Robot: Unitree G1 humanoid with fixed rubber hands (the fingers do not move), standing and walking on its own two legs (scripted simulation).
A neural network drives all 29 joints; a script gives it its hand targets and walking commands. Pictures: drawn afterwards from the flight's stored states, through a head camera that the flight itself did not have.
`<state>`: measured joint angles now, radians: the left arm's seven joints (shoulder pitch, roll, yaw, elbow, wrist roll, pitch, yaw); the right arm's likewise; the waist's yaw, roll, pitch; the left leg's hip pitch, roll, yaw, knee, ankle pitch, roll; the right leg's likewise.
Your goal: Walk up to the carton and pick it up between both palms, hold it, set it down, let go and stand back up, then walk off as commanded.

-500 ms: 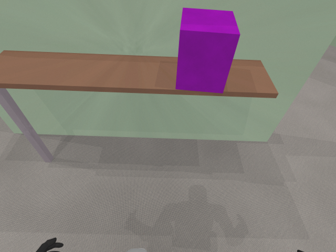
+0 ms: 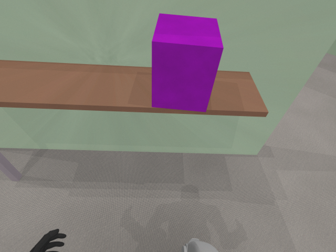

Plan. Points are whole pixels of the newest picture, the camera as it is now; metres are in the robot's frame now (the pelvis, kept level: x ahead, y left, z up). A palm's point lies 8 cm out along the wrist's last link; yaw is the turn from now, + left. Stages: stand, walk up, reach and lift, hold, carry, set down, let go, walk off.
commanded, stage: walk up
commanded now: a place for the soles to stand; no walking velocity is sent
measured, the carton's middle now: (183, 64) +0.70 -0.03 +0.08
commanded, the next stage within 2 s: none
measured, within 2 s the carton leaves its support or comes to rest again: neither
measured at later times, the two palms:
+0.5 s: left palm (31, 238) +0.17 +0.31 -0.06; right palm (310, 235) +0.18 -0.32 -0.03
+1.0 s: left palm (78, 204) +0.26 +0.25 -0.10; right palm (317, 200) +0.27 -0.39 -0.05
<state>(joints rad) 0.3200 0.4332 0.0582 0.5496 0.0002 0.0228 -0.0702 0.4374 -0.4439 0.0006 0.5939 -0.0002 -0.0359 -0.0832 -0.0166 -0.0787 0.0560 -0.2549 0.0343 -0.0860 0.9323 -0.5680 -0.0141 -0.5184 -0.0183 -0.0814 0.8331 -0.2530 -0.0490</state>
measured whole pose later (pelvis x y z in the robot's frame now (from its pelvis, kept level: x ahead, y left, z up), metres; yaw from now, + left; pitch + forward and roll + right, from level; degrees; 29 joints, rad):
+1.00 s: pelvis +0.17 -0.07 -0.01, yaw +4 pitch -5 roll +0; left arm 0.29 0.46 0.08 0.53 0.00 0.08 -0.06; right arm 0.39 -0.45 0.00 0.56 0.00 -0.02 -0.13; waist 0.01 -0.09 0.15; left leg -0.33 0.08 -0.13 0.99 -0.55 -0.03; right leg -0.45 0.00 -0.12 0.93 -0.40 -0.06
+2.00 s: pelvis +0.20 -0.10 +0.02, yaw +10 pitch -4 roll -2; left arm 0.29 0.43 0.08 0.64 0.00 0.01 -0.03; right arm 0.28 -0.44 0.00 0.68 0.00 0.00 -0.05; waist 0.01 0.00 0.07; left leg -0.33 0.03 -0.11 0.79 -0.42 0.00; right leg -0.23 -0.01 -0.13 0.70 -0.40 -0.02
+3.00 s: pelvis +0.23 -0.04 +0.03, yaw +11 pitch -5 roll -3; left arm 0.34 0.45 0.08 0.70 0.00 -0.01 -0.02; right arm 0.23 -0.43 0.00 0.73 0.00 0.00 0.02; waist 0.02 0.00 0.09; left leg -0.33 0.06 -0.07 0.73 -0.30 -0.03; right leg -0.21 -0.06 -0.13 0.86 -0.49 0.01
